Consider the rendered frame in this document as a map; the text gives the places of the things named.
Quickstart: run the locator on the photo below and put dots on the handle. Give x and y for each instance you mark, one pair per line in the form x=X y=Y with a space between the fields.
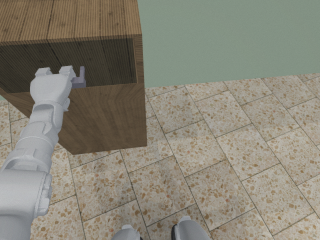
x=79 y=82

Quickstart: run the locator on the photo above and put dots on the right robot thigh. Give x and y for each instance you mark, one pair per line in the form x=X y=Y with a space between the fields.
x=190 y=230

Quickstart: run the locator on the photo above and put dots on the cabinet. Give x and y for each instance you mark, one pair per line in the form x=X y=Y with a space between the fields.
x=99 y=118

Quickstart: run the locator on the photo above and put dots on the left robot thigh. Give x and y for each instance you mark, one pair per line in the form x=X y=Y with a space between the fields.
x=127 y=234

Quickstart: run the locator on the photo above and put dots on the drawer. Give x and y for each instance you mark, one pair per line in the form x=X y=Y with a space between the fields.
x=106 y=62

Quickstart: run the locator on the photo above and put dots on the robot left hand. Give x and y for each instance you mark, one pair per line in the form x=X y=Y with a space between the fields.
x=53 y=87

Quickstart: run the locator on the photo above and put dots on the left robot upper arm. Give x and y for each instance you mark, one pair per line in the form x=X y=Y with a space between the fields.
x=24 y=195

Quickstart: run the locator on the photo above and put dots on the left robot forearm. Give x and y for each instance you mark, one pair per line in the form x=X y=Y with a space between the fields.
x=34 y=148

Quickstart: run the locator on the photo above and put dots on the robot thigh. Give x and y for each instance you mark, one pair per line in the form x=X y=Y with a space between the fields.
x=190 y=230
x=127 y=234

